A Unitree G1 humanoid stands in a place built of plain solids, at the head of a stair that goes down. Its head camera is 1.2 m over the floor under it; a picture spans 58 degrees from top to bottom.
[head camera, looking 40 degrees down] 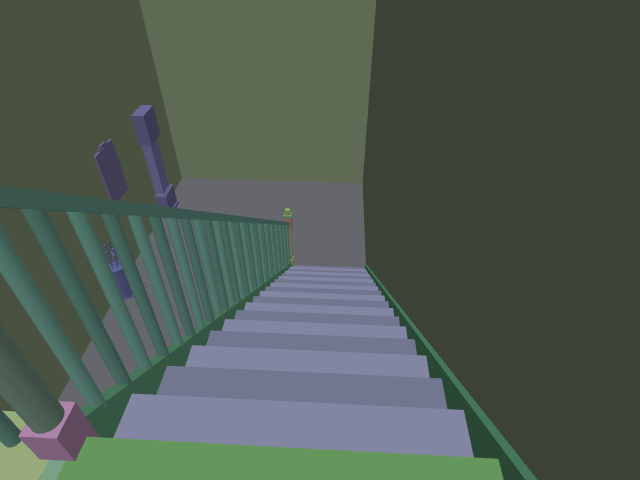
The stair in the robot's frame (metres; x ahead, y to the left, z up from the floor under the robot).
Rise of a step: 0.20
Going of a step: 0.25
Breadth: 1.16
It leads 3 degrees to the right of straight ahead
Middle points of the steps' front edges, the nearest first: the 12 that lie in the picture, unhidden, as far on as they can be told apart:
0.54 0.09 0.00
0.79 0.09 -0.20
1.04 0.07 -0.40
1.29 0.06 -0.59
1.54 0.05 -0.79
1.78 0.03 -0.99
2.03 0.02 -1.18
2.28 0.01 -1.38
2.53 -0.01 -1.58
2.77 -0.02 -1.77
3.02 -0.03 -1.97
3.27 -0.05 -2.17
